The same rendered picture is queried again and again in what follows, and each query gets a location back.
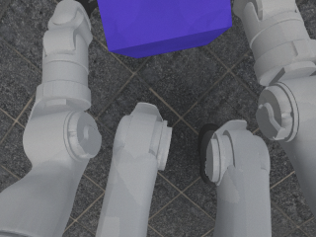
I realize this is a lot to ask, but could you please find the left robot upper arm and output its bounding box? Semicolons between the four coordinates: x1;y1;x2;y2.
0;110;102;237

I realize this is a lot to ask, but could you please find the robot left shin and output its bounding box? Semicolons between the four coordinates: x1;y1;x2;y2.
112;102;163;155

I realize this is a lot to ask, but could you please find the right robot upper arm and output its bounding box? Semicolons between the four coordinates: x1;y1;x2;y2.
255;75;316;219

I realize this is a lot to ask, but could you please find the left robot forearm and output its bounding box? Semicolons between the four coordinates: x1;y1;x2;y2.
23;0;93;151

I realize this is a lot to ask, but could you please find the carton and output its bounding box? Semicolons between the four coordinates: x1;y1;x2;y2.
97;0;232;58

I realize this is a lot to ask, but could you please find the robot right thigh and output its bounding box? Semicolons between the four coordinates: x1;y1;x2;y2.
206;129;272;237

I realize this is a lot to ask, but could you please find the right robot forearm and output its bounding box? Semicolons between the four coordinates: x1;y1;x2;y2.
232;0;316;87

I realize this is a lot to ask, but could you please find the robot left hand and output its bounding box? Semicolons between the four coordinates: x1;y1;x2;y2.
74;0;99;19

